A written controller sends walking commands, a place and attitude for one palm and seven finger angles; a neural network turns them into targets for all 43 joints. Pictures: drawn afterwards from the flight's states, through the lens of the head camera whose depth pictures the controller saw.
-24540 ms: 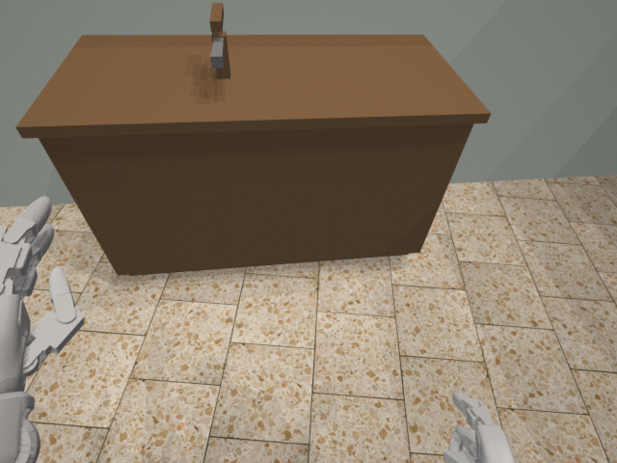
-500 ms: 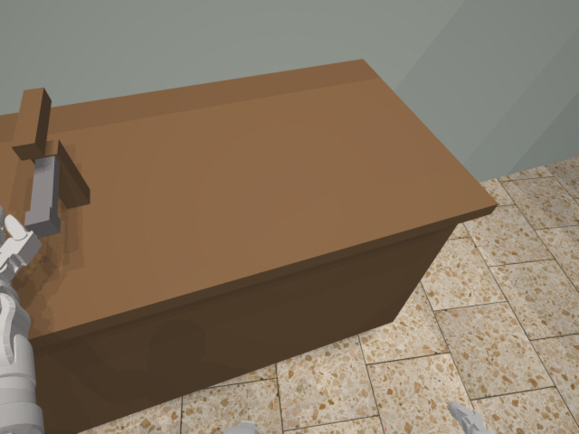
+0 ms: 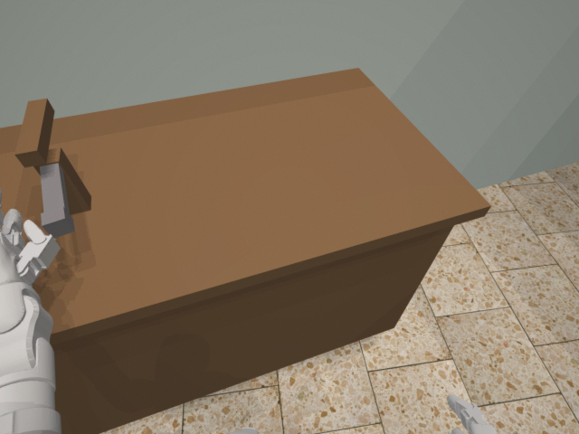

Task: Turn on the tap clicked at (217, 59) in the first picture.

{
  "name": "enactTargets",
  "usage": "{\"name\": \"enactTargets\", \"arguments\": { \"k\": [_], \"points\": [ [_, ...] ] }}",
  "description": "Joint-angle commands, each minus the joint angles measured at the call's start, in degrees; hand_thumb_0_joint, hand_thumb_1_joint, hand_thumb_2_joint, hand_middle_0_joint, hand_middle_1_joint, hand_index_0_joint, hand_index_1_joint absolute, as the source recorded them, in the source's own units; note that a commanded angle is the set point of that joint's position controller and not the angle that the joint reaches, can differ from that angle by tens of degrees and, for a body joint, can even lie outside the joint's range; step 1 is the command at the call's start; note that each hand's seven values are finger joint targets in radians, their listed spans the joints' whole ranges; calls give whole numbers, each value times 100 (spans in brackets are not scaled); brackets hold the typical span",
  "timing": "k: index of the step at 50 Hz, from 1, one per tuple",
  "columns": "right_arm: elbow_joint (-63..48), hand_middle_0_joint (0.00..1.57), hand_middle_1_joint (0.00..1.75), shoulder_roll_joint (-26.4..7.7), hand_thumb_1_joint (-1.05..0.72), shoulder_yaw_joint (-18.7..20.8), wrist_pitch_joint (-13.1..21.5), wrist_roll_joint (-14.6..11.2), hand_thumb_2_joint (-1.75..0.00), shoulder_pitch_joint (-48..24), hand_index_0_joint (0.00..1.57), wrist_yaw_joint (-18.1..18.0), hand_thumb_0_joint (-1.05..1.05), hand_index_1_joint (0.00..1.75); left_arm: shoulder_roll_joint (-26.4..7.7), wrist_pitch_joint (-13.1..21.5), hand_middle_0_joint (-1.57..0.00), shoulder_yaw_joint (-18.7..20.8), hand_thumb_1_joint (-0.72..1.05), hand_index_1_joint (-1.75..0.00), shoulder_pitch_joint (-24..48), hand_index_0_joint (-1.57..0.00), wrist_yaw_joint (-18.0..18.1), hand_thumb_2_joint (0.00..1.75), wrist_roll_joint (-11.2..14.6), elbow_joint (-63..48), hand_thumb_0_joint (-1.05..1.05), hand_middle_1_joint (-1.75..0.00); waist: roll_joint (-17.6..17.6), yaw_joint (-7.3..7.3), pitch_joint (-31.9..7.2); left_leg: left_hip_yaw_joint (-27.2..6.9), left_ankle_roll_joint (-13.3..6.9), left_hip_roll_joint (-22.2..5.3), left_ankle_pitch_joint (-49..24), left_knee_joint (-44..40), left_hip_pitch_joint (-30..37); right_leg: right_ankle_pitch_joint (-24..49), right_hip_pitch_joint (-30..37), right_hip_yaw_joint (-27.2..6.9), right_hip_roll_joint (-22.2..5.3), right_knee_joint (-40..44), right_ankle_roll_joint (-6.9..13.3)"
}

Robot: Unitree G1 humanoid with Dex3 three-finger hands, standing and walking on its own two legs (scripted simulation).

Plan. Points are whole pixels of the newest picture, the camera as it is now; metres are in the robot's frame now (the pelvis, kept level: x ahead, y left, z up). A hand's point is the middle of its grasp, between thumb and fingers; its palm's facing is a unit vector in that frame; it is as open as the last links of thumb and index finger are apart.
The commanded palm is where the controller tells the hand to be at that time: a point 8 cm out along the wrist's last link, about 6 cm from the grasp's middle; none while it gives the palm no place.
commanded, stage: push the lever round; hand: left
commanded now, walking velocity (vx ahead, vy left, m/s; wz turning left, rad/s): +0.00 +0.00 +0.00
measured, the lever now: (58, 222) +0.36 +0.34 +0.10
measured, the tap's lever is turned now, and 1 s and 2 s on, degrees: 9 34 67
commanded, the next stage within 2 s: none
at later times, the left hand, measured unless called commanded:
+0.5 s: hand (78, 232) +0.34 +0.31 +0.10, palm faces +0.69 -0.72 -0.05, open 7.8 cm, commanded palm +0.30 +0.32 +0.10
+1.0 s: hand (108, 217) +0.37 +0.28 +0.10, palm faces +0.76 -0.64 -0.03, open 7.7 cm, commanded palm +0.32 +0.29 +0.10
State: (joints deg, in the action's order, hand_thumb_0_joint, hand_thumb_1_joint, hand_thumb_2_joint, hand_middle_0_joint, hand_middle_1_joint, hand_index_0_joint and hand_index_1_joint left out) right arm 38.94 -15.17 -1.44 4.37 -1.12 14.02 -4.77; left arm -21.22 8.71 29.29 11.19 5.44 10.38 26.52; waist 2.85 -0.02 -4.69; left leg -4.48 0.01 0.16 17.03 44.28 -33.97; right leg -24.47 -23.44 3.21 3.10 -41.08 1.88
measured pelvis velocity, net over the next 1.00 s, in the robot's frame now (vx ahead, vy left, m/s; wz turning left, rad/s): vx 0.00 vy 0.01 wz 0.01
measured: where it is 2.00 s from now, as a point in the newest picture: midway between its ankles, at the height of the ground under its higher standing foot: outside the picture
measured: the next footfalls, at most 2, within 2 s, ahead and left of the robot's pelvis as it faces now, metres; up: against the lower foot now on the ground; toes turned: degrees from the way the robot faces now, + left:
none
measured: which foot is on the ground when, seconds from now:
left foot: down 0.00-1.00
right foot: down 0.00-1.00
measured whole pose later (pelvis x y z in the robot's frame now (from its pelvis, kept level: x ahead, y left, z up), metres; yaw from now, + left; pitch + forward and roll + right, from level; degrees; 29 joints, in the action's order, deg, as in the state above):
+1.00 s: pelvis +0.00 +0.01 +0.00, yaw +1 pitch +7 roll -2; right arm 40.7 -13.4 -0.6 1.6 1.6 12.2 -2.3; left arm -9.6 4.8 21.4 21.7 33.0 1.0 27.3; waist 2.6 1.2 -5.7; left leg -4.7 -0.2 0.9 16.9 45.3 -35.5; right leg -24.9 -24.9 3.6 2.4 -42.6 1.5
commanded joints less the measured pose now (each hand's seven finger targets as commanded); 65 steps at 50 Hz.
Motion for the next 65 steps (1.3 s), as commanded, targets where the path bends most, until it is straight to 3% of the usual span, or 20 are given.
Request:
{"name": "enactTargets", "arguments": {
  "k": [1, 4, 11, 13, 15, 20, 23, 24, 32, 33, 40, 43, 45, 48, 52, 53, 55, 58, 59, 65],
  "points": [
    [-733, 20, 30, -795, -90, 306, 282, -14, -90, -317, 20, -52, 0, 30, -1421, 377, -15, 78, 90, -15, 1708, -15, 285, 90, -91, -1342, 0, -15, 198, 116, -1192, -65, -244, 14, -795, -468, 1446, 1529, -368, -154, -92, 687, -72],
    [-712, 20, 30, -770, -90, 301, 288, 12, -90, -363, 20, -45, 0, 30, -1407, 434, -15, 18, 90, -15, 1911, -15, 500, 90, -213, -1627, 0, -15, 448, 105, -1365, -83, -232, 12, -776, -477, 1575, 1458, -357, -165, -105, 657, -47],
    [-700, 20, 30, -740, -90, 280, 296, 54, -90, -454, 20, -32, 0, 30, -1019, 405, -15, -303, 90, -15, 2133, -15, 930, 90, -358, -1587, 0, -15, 239, 160, -1319, -116, -225, 23, -441, -509, 1502, 1193, -430, -147, -106, 684, -52],
    [-663, 20, 30, -759, -90, 284, 261, 70, -90, -456, 20, -46, 0, 30, -1230, 367, -15, -97, 90, -15, 2154, -15, 1044, 90, -404, -1486, 0, -15, 163, 116, -1319, -113, -230, 23, -493, -508, 1431, 1240, -348, -155, -112, 690, -45],
    [-693, 20, 30, -732, -90, 277, 238, 64, -90, -484, 20, -29, 0, 30, -1108, 316, -15, -181, 90, -15, 2167, -15, 1142, 90, -415, -1400, 0, -15, 95, 115, -1319, -83, -231, 44, -444, -496, 1378, 1221, -322, -160, -118, 702, -61],
    [-659, 20, 30, -715, -90, 246, 177, 85, -90, -529, 20, -38, 0, 30, -1053, 220, -15, -296, 90, -15, 2682, -15, 1399, 90, -547, -1253, 0, -15, 206, 226, -1177, -86, -232, 48, -207, -514, 1297, 1022, -464, -183, -134, 745, -69],
    [-674, 20, 30, -712, -90, 277, 157, 123, -90, -505, 20, -9, 0, 30, -1004, 262, -15, -308, 90, -15, 2665, -15, 1531, 90, -649, -1440, 0, -15, 415, 149, -1476, -93, -213, 37, -464, -475, 1475, 1202, -380, -164, -128, 672, -25],
    [-697, 20, 30, -686, -90, 277, 164, 125, -90, -487, 20, 23, 0, 30, -750, 262, -15, -484, 90, -15, 2576, -15, 1568, 90, -633, -1436, 0, -15, 348, 162, -1540, -102, -211, 43, -581, -455, 1543, 1303, -357, -140, -110, 643, -26],
    [-657, 20, 30, -693, -90, 317, 114, 146, -90, -493, 20, 78, 0, 30, -507, 200, -15, -606, 90, -15, 2754, -15, 1931, 90, -720, -1356, 0, -15, 149, 224, -1414, -98, -203, 36, -593, -425, 1427, 1343, -408, -114, -108, 651, -43],
    [-624, 20, 30, -716, -90, 323, 81, 157, -90, -474, 20, 67, 0, 30, -711, 154, -15, -417, 90, -15, 2690, -15, 2002, 90, -789, -1226, 0, -15, 189, 180, -1379, -119, -202, 33, -600, -440, 1378, 1325, -391, -121, -111, 654, -27],
    [-626, 20, 30, -656, -90, 363, 53, 202, -90, -469, 20, 145, 0, 30, -184, 104, -15, -820, 90, -15, 3059, -15, 2399, 90, -981, -1501, 0, -15, 395, 229, -1693, -161, -150, 11, -871, -400, 1686, 1463, -445, -63, -97, 546, 9],
    [-601, 20, 30, -679, -90, 395, 31, 233, -90, -455, 20, 176, 0, 30, -165, 60, -15, -716, 90, -15, 2862, -15, 2586, 90, -1030, -1397, 0, -15, 161, 194, -1740, -188, -139, -9, -1011, -390, 1637, 1527, -385, -27, -86, 527, 9],
    [-584, 20, 30, -642, -90, 388, 26, 224, -90, -493, 20, 201, 0, 30, 128, 26, -15, -986, 90, -15, 3169, -15, 2676, 90, -1053, -1324, 0, -15, 102, 285, -1615, -171, -137, 1, -880, -392, 1605, 1444, -488, -20, -88, 538, -6],
    [-559, 20, 30, -654, -90, 403, -14, 266, -90, -505, 20, 202, 0, 30, -103, -38, -15, -706, 90, -15, 3093, -15, 2837, 90, -1145, -1196, 0, -15, 184, 179, -1598, -150, -132, 13, -864, -420, 1511, 1410, -427, -30, -91, 562, 13],
    [-584, 20, 30, -598, -90, 404, -72, 281, -90, -510, 20, 239, 0, 30, 41, -119, -15, -802, 90, -15, 3214, -15, 2976, 90, -1189, -1188, 0, -15, 152, 215, -1735, -54, -138, 19, -1072, -331, 1532, 1633, -321, -40, -110, 560, 1],
    [-538, 20, 30, -623, -90, 418, -104, 303, -90, -471, 20, 229, 0, 30, -165, -134, -15, -575, 90, -15, 3169, -15, 3024, 90, -1218, -1143, 0, -15, 69, 167, -1794, -89, -136, 16, -1138, -341, 1518, 1672, -259, -34, -105, 561, 10],
    [-582, 20, 30, -580, -90, 399, -126, 282, -90, -509, 20, 256, 0, 30, 152, -177, -15, -849, 90, -15, 3287, -15, 3055, 90, -1203, -1062, 0, -15, 31, 233, -1646, -66, -138, 25, -1075, -337, 1443, 1646, -302, -26, -111, 565, -3],
    [-499, 20, 30, -595, -90, 404, -141, 305, -90, -511, 20, 243, 0, 30, 37, -178, -15, -721, 90, -15, 3608, -15, 3164, 90, -1263, -893, 0, -15, 50, 273, -1497, -106, -143, 15, -849, -382, 1378, 1425, -445, -31, -114, 617, 0],
    [-493, 20, 30, -567, -90, 388, -144, 294, -90, -540, 20, 253, 0, 30, 191, -172, -15, -912, 90, -15, 3788, -15, 3175, 90, -1285, -843, 0, -15, 95, 343, -1427, -99, -142, 17, -782, -383, 1373, 1377, -512, -36, -129, 610, -6],
    [-370, 20, 30, -555, -90, 425, -107, 359, -90, -438, 20, 302, 0, 30, 296, -95, -15, -940, 90, -15, 4326, -15, 3407, 90, -1400, -474, 0, -15, 99, 399, -1771, -115, -133, 36, -740, -297, 1454, 1319, -636, -28, -130, 552, -6]
  ]
}}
